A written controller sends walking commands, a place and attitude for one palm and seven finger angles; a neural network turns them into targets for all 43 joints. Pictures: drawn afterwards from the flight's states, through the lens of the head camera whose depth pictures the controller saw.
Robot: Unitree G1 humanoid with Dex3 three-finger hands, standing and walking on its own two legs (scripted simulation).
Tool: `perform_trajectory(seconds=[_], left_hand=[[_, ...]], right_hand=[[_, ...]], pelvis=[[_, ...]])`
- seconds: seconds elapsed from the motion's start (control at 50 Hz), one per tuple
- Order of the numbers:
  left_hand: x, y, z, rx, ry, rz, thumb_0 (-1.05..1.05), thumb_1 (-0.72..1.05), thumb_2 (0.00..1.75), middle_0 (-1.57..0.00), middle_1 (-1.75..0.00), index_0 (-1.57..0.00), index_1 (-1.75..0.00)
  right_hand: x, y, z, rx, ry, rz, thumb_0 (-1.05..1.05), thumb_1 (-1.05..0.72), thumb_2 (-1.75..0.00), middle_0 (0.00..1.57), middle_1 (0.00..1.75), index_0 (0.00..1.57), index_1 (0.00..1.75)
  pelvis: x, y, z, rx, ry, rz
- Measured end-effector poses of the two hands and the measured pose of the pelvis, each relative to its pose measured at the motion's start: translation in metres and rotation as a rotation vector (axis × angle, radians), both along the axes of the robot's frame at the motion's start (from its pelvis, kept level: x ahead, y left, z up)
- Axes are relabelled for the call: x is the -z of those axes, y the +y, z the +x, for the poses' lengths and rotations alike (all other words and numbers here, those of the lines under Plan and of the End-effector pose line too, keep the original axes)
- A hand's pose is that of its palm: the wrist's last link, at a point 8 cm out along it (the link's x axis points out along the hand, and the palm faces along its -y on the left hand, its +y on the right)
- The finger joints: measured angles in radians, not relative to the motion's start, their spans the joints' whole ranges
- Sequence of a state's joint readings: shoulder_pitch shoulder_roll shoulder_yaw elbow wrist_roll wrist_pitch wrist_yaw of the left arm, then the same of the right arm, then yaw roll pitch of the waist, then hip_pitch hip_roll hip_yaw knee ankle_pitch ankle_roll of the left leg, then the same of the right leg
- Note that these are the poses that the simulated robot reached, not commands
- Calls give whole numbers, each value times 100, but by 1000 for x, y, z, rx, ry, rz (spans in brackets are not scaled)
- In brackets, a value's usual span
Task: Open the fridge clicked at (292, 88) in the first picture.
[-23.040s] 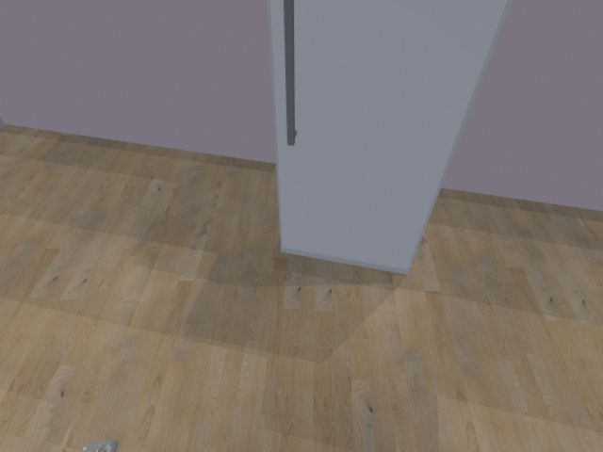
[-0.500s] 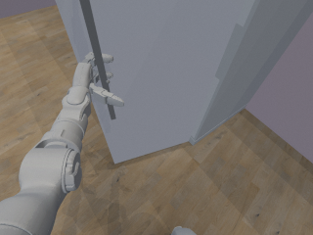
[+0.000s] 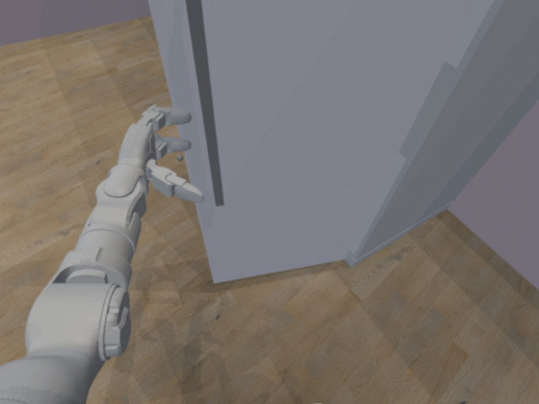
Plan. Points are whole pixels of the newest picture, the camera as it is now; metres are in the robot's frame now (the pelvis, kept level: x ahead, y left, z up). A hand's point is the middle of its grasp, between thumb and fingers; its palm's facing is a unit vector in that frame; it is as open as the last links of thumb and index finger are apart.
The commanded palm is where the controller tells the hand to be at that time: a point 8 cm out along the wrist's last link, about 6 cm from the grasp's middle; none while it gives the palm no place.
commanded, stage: slip the hand off the handle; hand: left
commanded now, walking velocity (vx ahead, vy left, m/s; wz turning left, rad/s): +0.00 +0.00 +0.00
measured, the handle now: (206, 107) +0.55 +0.08 +0.13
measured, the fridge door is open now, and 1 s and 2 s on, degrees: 70 70 70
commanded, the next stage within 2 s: draw the hand back to the body in 0.72 s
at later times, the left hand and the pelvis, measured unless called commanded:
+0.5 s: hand (185, 196) +0.39 +0.10 +0.09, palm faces -0.13 -0.98 -0.13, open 14.7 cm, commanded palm +0.36 +0.15 +0.11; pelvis +0.00 -0.02 +0.01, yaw +1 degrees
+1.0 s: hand (154, 208) +0.35 +0.13 +0.12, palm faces +0.27 -0.96 +0.06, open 14.7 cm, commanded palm +0.30 +0.17 +0.12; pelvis +0.00 -0.03 +0.01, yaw +2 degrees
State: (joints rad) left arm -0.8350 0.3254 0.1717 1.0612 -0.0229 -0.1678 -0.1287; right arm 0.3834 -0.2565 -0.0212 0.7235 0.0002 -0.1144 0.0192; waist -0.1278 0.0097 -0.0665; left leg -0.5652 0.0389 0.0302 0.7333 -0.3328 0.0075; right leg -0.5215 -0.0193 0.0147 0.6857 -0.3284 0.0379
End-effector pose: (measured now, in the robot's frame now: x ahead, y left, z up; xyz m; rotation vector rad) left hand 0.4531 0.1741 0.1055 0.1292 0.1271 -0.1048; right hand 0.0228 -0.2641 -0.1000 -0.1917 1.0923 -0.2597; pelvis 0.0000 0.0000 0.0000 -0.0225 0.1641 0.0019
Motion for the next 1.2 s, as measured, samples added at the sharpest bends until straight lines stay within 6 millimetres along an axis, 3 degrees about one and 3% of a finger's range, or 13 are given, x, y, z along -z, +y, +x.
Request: perform_trajectory(seconds=[0.12, 0.32, 0.58, 0.82, 0.88, 0.94, 1.0, 1.08, 1.2], left_hand=[[-4, 6, -9, 12, -15, 8, -1, -55, 20, -25, -115, -25, -115], [8, -14, -47, 28, 3, 0, -1, -55, 20, -25, -115, -25, -115], [1, -14, -86, 28, -23, 2, -1, -55, 20, -25, -115, -25, -115], [6, -27, -122, 48, -29, -5, -1, -55, 20, -25, -115, -25, -115], [6, -21, -123, -1, -26, -46, -2, -55, 20, -26, -115, -25, -115], [-5, -4, -125, -216, -108, -185, -2, -55, 20, -26, -115, -26, -115], [-15, 7, -137, -378, -193, -173, -2, -55, 20, -25, -115, -25, -115], [-14, 5, -154, -361, -180, -78, -1, -55, 20, -25, -115, -25, -115], [-17, 15, -169, -332, -134, -110, -2, -55, 20, -25, -115, -25, -115]], right_hand=[[-2, -8, 11, -7, -33, -4, 1, -91, -89, 20, 29, 21, 30], [-2, -13, 40, -35, -113, 17, 1, -91, -89, 20, 29, 20, 30], [-13, -9, 86, -104, -254, 29, 1, -91, -89, 20, 29, 20, 30], [-25, 2, 117, -163, -348, 34, 2, -91, -89, 20, 29, 20, 30], [-27, 5, 122, -173, -355, 29, 2, -91, -89, 20, 29, 21, 30], [-27, 8, 126, -188, -357, 27, 2, -91, -89, 20, 29, 20, 30], [-25, 14, 129, -225, -351, 40, 2, -91, -89, 20, 29, 20, 30], [-22, 19, 134, -240, -348, 58, 2, -91, -89, 20, 29, 21, 30], [-27, 22, 143, -218, -372, 42, 2, -91, -89, 20, 30, 21, 30]], pelvis=[[-1, -6, 0, -3, -6, 2], [-4, -16, 0, -7, -48, 8], [-7, -25, -3, -17, -98, 16], [-9, -25, -3, -23, -135, 21], [-9, -25, -3, -24, -141, 20], [-9, -26, -3, -23, -137, 17], [-8, -26, -1, -27, -123, 15], [-7, -25, 2, -32, -131, 13], [-11, -26, 4, -25, -166, 15]])
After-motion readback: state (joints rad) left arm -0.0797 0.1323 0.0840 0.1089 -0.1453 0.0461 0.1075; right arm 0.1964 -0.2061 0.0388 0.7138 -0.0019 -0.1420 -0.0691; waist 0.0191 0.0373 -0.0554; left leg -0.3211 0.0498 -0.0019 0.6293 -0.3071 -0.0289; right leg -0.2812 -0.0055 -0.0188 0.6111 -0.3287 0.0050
